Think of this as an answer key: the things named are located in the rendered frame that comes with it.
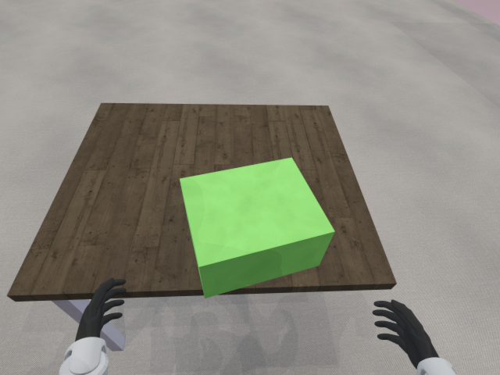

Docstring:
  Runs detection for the robot left forearm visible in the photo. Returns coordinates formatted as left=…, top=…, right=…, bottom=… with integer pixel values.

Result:
left=59, top=337, right=109, bottom=375

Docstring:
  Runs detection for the left robot hand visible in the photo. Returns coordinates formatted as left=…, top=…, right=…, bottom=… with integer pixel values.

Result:
left=75, top=278, right=126, bottom=341

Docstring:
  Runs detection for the right robot hand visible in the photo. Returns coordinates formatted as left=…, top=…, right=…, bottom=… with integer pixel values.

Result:
left=373, top=299, right=440, bottom=369

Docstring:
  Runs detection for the robot right forearm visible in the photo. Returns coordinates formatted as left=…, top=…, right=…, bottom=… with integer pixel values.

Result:
left=416, top=357, right=457, bottom=375

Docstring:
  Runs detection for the table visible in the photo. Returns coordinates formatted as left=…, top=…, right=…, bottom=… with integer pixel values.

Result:
left=7, top=103, right=397, bottom=351

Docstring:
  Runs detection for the carton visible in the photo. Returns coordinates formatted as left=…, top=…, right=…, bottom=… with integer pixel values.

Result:
left=180, top=158, right=335, bottom=298

